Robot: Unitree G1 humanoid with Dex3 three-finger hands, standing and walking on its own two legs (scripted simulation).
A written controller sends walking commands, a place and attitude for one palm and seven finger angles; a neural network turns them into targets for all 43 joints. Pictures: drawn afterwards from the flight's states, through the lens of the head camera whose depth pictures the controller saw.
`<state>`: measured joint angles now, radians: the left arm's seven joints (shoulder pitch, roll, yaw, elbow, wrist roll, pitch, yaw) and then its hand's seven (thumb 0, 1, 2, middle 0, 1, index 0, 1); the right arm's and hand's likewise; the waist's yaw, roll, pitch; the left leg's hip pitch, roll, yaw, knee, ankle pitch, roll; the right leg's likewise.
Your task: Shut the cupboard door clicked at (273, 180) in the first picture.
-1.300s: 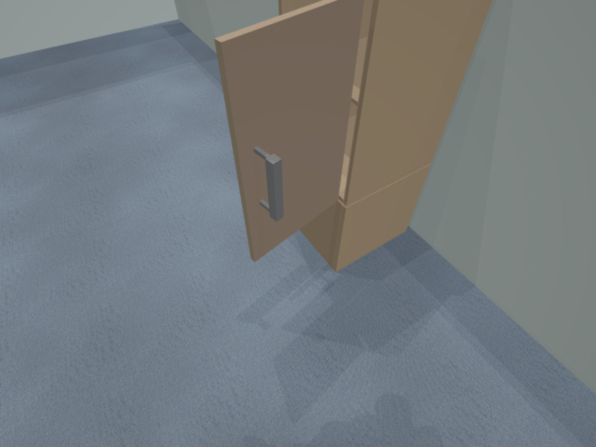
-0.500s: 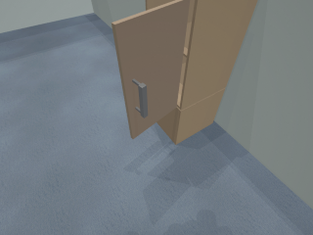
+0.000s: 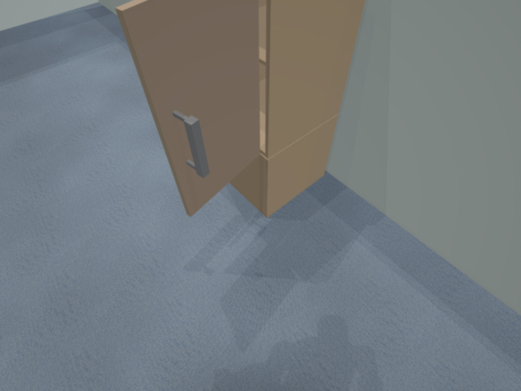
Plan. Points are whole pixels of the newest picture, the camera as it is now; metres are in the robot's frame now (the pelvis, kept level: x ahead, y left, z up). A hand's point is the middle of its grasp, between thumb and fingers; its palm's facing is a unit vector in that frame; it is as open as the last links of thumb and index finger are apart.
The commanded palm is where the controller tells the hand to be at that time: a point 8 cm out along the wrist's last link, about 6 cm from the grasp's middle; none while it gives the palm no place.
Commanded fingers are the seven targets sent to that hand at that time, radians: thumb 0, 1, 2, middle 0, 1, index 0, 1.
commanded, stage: walk around to get in front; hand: left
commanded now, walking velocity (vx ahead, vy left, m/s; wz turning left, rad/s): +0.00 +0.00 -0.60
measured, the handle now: (191, 145) +0.62 +0.22 -0.05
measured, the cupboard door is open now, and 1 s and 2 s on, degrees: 100 100 100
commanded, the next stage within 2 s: none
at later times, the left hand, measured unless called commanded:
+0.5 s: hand out of the picture +0.07 +0.19 -0.16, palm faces -0.19 -0.95 -0.26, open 7.4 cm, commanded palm none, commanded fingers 0.00 0.90 0.90 -0.20 -0.30 -0.20 -0.30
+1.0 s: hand (202, 381) +0.15 +0.12 -0.17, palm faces -0.56 -0.80 -0.24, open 7.4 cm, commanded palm none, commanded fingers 0.00 0.90 0.90 -0.20 -0.30 -0.20 -0.30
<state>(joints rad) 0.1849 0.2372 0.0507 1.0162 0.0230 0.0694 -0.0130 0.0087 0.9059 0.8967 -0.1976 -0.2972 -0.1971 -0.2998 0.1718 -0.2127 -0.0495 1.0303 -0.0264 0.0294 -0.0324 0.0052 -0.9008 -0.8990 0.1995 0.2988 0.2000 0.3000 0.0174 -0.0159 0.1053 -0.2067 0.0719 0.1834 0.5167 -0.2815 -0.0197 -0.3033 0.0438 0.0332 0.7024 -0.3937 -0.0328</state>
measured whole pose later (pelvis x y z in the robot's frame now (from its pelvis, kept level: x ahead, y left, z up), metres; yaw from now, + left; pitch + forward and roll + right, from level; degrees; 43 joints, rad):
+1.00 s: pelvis -0.04 +0.00 -0.01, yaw -34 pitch +0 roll +0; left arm 0.15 0.26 0.06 0.88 0.03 0.08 -0.02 0.01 0.91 0.90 -0.20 -0.30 -0.20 -0.30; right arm 0.19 -0.26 -0.06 0.90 -0.01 0.03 -0.02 0.01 -0.90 -0.90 0.20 0.30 0.20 0.30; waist -0.01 -0.04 0.11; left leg -0.34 0.04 0.06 0.70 -0.41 -0.05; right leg -0.39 0.04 0.11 0.61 -0.23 0.01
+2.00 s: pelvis -0.09 -0.04 +0.00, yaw -70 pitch +1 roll +0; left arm 0.15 0.25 0.06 0.88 0.03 0.04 -0.02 0.01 0.91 0.90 -0.20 -0.30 -0.20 -0.30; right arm 0.19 -0.27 -0.06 0.93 -0.01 0.06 -0.02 0.01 -0.90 -0.90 0.20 0.30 0.20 0.30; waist 0.00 0.02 0.12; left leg -0.44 0.12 0.05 1.02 -0.52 -0.08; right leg -0.30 0.00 -0.01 0.61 -0.32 -0.01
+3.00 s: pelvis -0.10 -0.18 +0.01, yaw -108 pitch +2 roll -1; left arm 0.17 0.26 0.08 0.96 0.04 0.04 -0.07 0.02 0.91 0.90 -0.19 -0.30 -0.19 -0.30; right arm 0.29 -0.18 -0.02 0.93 -0.04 -0.07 -0.01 0.00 -0.90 -0.90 0.20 0.30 0.20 0.30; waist 0.01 -0.04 0.07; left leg -0.19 0.13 0.18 0.45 -0.28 -0.04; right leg -0.53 -0.06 -0.06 1.03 -0.34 0.01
